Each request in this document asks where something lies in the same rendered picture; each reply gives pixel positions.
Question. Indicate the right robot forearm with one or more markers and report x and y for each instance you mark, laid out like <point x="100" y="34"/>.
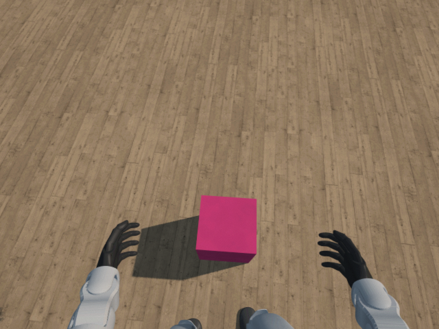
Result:
<point x="374" y="307"/>

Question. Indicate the robot left hand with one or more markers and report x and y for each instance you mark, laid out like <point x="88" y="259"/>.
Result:
<point x="111" y="254"/>

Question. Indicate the carton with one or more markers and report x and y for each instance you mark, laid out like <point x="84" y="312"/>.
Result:
<point x="227" y="229"/>

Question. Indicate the robot right thigh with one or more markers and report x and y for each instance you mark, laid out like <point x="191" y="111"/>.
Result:
<point x="268" y="321"/>

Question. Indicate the left robot forearm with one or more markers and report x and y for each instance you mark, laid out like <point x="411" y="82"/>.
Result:
<point x="99" y="299"/>

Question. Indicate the robot right hand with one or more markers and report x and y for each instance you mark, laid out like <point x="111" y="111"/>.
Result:
<point x="353" y="266"/>

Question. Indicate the right robot shin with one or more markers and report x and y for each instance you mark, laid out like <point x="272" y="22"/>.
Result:
<point x="258" y="312"/>

